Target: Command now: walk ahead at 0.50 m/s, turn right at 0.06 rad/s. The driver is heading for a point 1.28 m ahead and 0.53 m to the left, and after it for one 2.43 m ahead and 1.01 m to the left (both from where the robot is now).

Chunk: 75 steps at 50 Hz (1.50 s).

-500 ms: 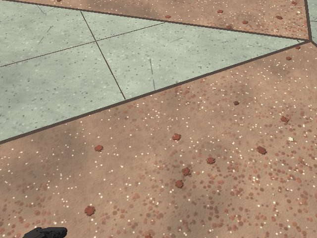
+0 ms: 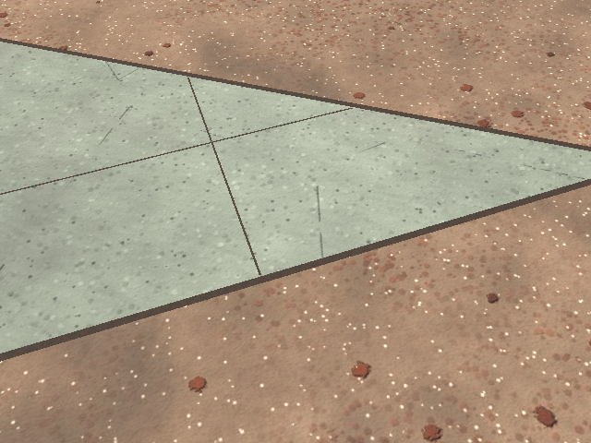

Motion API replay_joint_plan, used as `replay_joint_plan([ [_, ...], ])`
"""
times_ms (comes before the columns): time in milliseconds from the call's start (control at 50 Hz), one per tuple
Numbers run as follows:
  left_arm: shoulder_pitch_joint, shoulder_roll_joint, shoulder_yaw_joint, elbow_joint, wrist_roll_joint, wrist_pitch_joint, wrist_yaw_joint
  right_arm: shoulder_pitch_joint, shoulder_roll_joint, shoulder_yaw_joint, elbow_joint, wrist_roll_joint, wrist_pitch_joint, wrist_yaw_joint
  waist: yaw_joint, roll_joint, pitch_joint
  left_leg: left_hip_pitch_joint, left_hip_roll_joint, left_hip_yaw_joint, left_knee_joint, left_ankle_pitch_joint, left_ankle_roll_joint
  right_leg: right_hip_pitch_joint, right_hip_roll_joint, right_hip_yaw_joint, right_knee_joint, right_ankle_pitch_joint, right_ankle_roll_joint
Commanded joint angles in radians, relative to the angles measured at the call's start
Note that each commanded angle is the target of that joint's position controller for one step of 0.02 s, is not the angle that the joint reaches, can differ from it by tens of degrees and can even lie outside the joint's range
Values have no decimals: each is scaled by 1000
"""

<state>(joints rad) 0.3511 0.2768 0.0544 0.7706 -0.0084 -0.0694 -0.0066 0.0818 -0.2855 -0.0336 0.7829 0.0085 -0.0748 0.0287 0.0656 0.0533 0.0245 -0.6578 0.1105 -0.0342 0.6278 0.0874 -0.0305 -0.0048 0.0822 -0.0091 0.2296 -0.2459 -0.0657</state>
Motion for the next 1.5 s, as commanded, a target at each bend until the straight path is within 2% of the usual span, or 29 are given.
replay_joint_plan([
  [20,35,175,48,-16,-8,-3,8,-131,-71,-11,-97,5,-22,16,12,-105,58,10,-27,9,-82,4,27,-17,-300,126,-48,265,-143],
  [100,22,196,56,8,-10,18,19,-48,-114,-28,-86,1,-29,26,-54,-141,-3,145,-79,47,-131,-150,89,86,-321,128,97,563,-100],
  [140,12,159,37,-5,9,29,29,235,-199,-67,-8,-3,-24,13,-181,-94,-215,577,-51,15,-101,-91,163,-49,-228,28,476,628,-39],
  [160,147,64,7,-30,16,10,18,336,-302,-93,5,-11,-17,9,-139,138,-370,982,196,-442,-125,-238,340,-460,-82,-16,874,220,49],
  [180,105,79,5,-20,15,-12,13,361,-230,-75,18,14,-12,14,-167,202,-418,1060,241,-740,-312,-417,384,-644,-10,87,1027,-309,66],
  [200,13,153,23,-51,-15,-31,3,288,-188,-59,1,18,-11,13,-169,132,-268,961,222,-644,-342,-520,334,-754,-77,126,1093,-273,50],
  [220,-66,153,19,-72,-25,-43,2,220,-164,-53,-20,8,-8,9,-155,48,-164,817,183,-526,-356,-487,305,-761,-122,103,1058,-190,38],
  [260,-101,145,26,-81,7,-45,10,145,-120,-39,-38,-13,-9,4,-94,4,-56,577,115,-381,-401,-309,284,-670,-184,98,908,-79,42],
  [340,-97,98,17,-90,21,-22,17,143,-143,-49,-43,-3,-11,-12,-55,30,-36,436,66,-267,-460,-143,307,-587,-181,72,729,-2,95],
  [440,-289,64,1,-136,13,-31,10,218,-180,-66,-25,14,0,-36,-119,23,-4,384,10,-196,-444,-163,251,-509,-125,65,389,293,129],
  [540,-362,106,14,-161,-4,-50,-7,281,-177,-71,-12,21,22,-46,-128,38,-11,475,51,-307,-338,-247,222,-437,-99,101,256,268,114],
  [600,-208,152,40,-121,0,-62,-2,265,-140,-62,-27,11,31,-46,-38,53,-74,455,2,-324,-169,-208,171,-200,-110,80,192,177,53],
  [620,-69,202,55,-106,17,-66,6,263,-78,-39,-47,-1,27,-41,25,-31,-198,361,-62,-253,80,-279,135,26,-252,206,206,117,-8],
  [640,25,293,79,-80,27,-49,8,379,-5,-17,-82,14,13,-40,-9,-322,-332,34,-202,-103,408,-615,71,351,-479,607,142,-63,-157],
  [660,36,230,67,-70,11,-42,1,381,-88,-30,-79,32,9,-41,1,-343,-306,-123,-135,-117,581,-677,59,339,-521,785,75,-279,-186],
  [700,-63,130,37,-86,13,-37,3,241,-160,-55,-91,24,19,-43,9,-164,-109,-137,-63,-98,633,-507,49,126,-427,501,50,-152,-116],
  [760,-135,85,23,-67,22,-37,4,207,-110,-57,-115,21,36,-30,-40,-184,-20,-49,-4,-81,539,-398,36,-60,-342,266,-22,82,-93],
  [920,-176,166,51,-27,9,-16,29,85,-41,-39,-191,3,54,1,-43,-139,-20,94,-37,35,129,-96,7,-121,-303,-87,-1,623,-90],
  [1040,-180,219,72,-14,-39,12,38,113,-123,-81,-226,-6,70,29,-97,-145,-80,266,-115,92,-59,-190,99,-23,-332,-132,254,764,-35],
  [1060,-178,199,66,-16,-39,17,38,217,-161,-104,-198,-7,69,21,-149,-105,-131,412,-155,105,-137,-111,131,-60,-288,-160,423,727,-3],
  [1080,-119,163,52,-20,-4,15,31,290,-238,-127,-192,-6,73,-4,-171,37,-193,638,-53,-51,-160,260,191,-248,-220,-175,687,410,63],
  [1100,-25,62,17,-44,62,12,17,244,-323,-125,-228,-19,76,-24,-60,276,-280,887,200,-430,-68,728,373,-581,-56,-123,1046,-479,136],
  [1120,-17,137,19,-38,30,9,5,236,-275,-110,-265,-25,67,-11,-115,165,-485,917,278,-620,-178,444,477,-623,-44,98,1174,-478,132],
  [1140,-108,186,34,-53,-6,12,1,203,-221,-100,-263,-9,60,-2,-130,55,-381,838,210,-529,-232,138,423,-680,-87,115,1153,-362,113],
  [1160,-150,173,32,-66,-5,15,6,176,-187,-92,-247,17,58,-5,-109,1,-263,727,148,-465,-276,-151,360,-714,-122,102,1066,-269,103],
  [1200,-188,176,36,-75,9,25,17,112,-165,-80,-254,11,62,-16,-65,3,-145,501,88,-433,-366,-451,308,-638,-159,106,902,-167,92],
  [1260,-184,140,27,-70,19,19,17,83,-170,-83,-269,-13,54,-35,-49,46,-121,379,34,-379,-408,-458,302,-537,-131,78,732,-104,102],
  [1420,-283,122,17,-100,-1,-12,-1,158,-193,-91,-240,9,65,-44,-98,81,-94,331,8,-427,-363,-580,264,-400,-68,78,405,2,107],
  [1500,-138,133,35,-63,-5,-32,-1,144,-121,-66,-234,8,73,-43,-5,53,-86,190,-66,-404,-211,-691,184,-106,-111,85,214,30,53],
])
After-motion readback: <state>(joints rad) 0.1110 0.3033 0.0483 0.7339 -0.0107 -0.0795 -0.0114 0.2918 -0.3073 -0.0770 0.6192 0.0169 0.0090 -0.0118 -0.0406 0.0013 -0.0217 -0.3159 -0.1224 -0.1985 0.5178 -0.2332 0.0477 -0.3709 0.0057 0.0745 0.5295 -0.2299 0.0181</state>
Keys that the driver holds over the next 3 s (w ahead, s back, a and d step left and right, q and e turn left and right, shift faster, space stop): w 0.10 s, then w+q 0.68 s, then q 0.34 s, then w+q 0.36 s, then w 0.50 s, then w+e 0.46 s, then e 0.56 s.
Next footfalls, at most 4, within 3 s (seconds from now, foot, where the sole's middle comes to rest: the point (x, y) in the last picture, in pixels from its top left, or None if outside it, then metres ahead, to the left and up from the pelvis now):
0.14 left None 0.27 0.14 -0.78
0.62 right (362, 417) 0.54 -0.06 -0.78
1.08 left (231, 362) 0.66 0.25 -0.78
1.52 right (296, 300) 0.84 0.11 -0.78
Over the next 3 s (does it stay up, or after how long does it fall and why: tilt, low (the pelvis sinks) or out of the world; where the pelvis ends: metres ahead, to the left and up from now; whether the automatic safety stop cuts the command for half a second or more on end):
stays up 1.16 0.63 -0.02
